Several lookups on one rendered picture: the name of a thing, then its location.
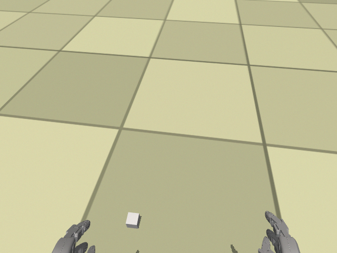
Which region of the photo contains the cube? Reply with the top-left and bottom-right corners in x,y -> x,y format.
126,212 -> 140,229

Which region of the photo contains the right robot hand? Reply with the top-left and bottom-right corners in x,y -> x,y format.
258,211 -> 300,253

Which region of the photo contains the left robot hand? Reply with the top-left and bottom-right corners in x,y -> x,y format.
52,220 -> 95,253

